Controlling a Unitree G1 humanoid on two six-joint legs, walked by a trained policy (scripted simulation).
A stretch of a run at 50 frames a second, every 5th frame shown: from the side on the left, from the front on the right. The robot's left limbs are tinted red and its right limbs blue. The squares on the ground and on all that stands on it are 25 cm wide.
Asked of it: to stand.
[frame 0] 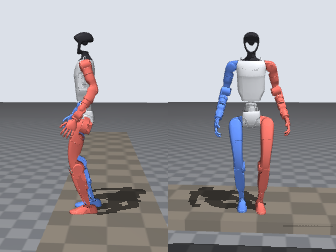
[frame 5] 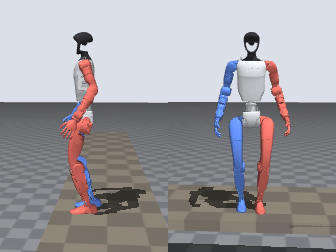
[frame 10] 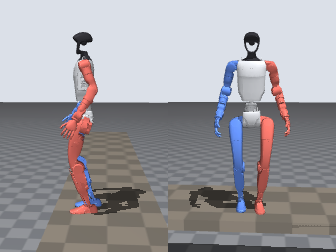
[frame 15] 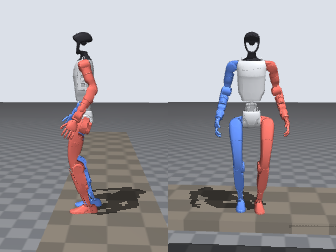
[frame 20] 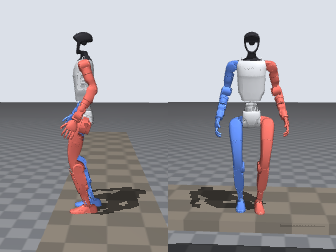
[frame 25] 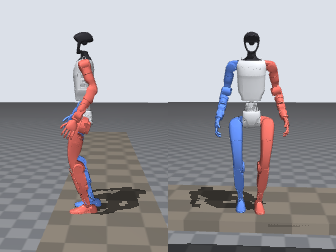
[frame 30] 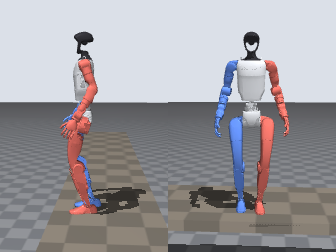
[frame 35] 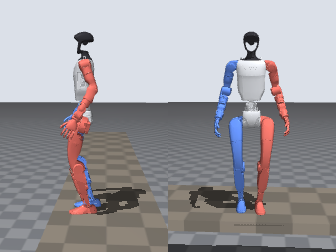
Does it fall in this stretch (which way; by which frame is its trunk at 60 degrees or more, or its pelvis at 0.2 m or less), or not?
no
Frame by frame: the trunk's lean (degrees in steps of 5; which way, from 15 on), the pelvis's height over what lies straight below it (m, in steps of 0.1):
0: 0, 0.8
5: 0, 0.8
10: 0, 0.8
15: 0, 0.8
20: 0, 0.8
25: 0, 0.8
30: 0, 0.8
35: 0, 0.8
